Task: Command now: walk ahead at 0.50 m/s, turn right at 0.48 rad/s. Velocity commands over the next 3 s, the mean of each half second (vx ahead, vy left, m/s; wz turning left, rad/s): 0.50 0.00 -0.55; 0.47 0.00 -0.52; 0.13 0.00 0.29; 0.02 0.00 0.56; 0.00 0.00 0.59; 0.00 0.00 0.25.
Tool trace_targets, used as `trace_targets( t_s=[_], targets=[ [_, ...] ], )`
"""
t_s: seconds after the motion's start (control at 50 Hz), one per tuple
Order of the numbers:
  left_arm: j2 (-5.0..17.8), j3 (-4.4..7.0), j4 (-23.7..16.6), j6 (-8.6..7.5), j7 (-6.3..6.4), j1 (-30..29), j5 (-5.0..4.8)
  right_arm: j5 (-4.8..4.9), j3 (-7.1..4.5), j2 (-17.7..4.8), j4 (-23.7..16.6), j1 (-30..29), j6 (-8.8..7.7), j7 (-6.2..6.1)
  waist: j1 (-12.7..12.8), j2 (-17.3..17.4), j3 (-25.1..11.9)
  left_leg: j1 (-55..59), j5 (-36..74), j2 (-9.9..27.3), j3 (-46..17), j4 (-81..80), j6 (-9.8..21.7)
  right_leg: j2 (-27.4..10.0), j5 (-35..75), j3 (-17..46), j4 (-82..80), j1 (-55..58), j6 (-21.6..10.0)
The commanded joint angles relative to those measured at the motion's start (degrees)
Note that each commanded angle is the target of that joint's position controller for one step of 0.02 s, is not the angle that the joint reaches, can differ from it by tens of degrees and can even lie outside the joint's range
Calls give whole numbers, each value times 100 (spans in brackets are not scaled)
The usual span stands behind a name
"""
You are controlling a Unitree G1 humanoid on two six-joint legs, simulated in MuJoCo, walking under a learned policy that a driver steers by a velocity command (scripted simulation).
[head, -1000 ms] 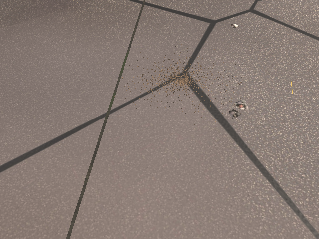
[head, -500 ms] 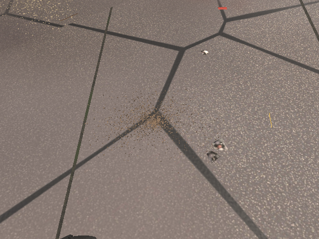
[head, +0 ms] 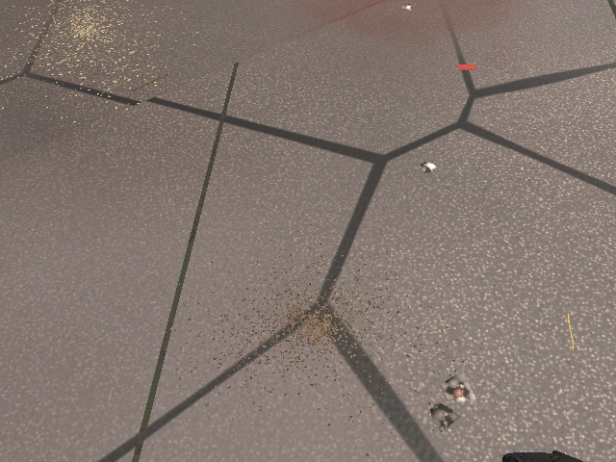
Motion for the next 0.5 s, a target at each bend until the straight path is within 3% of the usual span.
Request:
trace_targets(
  t_s=[0.02, 0.06, 0.08, 0.1, 0.12, 0.14, 0.16, 0.18, 0.2, 0.22, 0.26, 0.32, 0.42, 0.5],
  targets=[
    [1000, 225, -256, -15, 82, 171, 42, 46, -97, -533, -597, -545, -148, -13, -207, -679, 205, 44, -214, -156, -10, -407, 79, -1610, 2819, 1257, 161, 49, -692],
    [1137, 285, -368, -6, 90, -157, 36, 60, -153, -659, -482, 86, -226, -53, -540, -717, 17, 1190, -582, -346, 41, -843, 221, -1524, 3318, 1243, 663, -265, -486],
    [1162, 300, -406, -20, 52, -272, 11, 46, -224, -784, -257, 833, -289, -104, -856, -511, -351, 2220, -517, -455, 117, -1189, 334, -1269, 3592, 1085, 1475, -480, -366],
    [1002, 273, -515, -52, 7, -335, -41, -69, -331, -1101, -91, 1717, -370, -182, -1192, -108, -992, 3561, -819, 170, -463, -1284, 560, -879, 2858, 811, 2770, -1163, -243],
    [505, 170, -757, -69, 16, -98, -175, -221, -431, -1587, -146, 2402, -372, -256, -1241, 759, -1887, 5007, -1630, 1772, -2274, -1458, 844, -303, 280, 246, 4453, -2426, -96],
    [636, 215, -863, -17, 24, 261, -200, -158, -487, -1696, -139, 2114, -257, -232, -890, 1693, -2096, 5110, -2095, 2335, -4282, -2257, 1357, 13, -1615, 5, 5427, -3544, -73],
    [927, 266, -711, 82, 50, 50, -55, -106, -372, -1080, -284, 1585, -204, -211, -703, 638, -1165, 4269, -2720, 2110, -3624, -2338, 1280, -490, -1113, 125, 5826, -3837, -109],
    [857, 264, -748, 107, -27, -378, 13, -44, -275, -678, -328, 1267, -220, -188, -698, 61, -534, 3486, -2419, 1762, -2691, -2452, 1161, -680, -618, 98, 5662, -3754, -71],
    [707, 252, -804, 135, -80, -543, 24, -56, -237, -562, -296, 1166, -245, -179, -596, 69, -266, 2997, -1734, 1504, -1983, -2617, 1015, -835, -364, 59, 5431, -3567, -21],
    [692, 265, -860, 199, -128, -658, 104, -35, -218, -514, -206, 1264, -287, -200, -531, 251, -139, 2727, -1197, 1333, -1493, -2704, 948, -953, -278, 27, 5268, -3458, 33],
    [603, 248, -925, 327, -205, -718, 133, 9, -221, -512, -70, 1504, -397, -187, -461, 344, -177, 2615, -328, 1202, -912, -2779, 916, -981, -81, -77, 5271, -3384, 101],
    [593, 232, -1182, 403, -285, -1263, 129, 50, -255, -599, 50, 1788, -487, -167, -465, 259, -132, 2809, 300, 1220, -331, -2904, 979, -1077, 412, -123, 5127, -3902, 171],
    [525, 129, -1592, 389, -399, -2291, 97, 12, -261, -657, 196, 2116, -457, -155, -619, 229, 116, 2928, 775, 1038, 538, -2953, 910, -1070, 1389, -416, 3785, -4061, 251],
    [518, 55, -1888, 370, -471, -3029, 112, 11, -308, -854, 315, 2449, -410, -204, -819, 246, 281, 3311, 1034, 1186, 925, -2887, 847, -1016, 1415, -836, 2721, -3745, 98]
  ],
)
